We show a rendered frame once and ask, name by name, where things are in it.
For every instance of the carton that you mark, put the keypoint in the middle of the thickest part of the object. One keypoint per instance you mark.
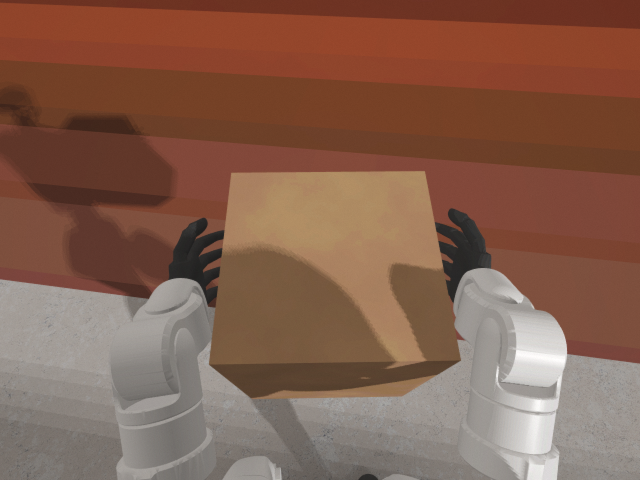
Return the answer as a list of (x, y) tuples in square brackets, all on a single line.
[(331, 285)]

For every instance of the left robot hand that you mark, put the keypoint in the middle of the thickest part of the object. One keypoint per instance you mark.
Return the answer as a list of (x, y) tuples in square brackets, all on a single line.
[(187, 264)]

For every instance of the left robot forearm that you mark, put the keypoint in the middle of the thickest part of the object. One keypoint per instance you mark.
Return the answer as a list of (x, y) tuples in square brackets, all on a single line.
[(157, 390)]

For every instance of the right robot forearm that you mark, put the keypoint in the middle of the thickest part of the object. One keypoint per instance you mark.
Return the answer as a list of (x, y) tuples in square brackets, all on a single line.
[(519, 357)]

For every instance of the left robot thigh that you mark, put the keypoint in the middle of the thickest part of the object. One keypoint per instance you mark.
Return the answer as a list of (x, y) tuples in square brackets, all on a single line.
[(253, 468)]

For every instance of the right robot hand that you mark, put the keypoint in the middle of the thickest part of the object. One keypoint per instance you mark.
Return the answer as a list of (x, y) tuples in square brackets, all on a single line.
[(470, 254)]

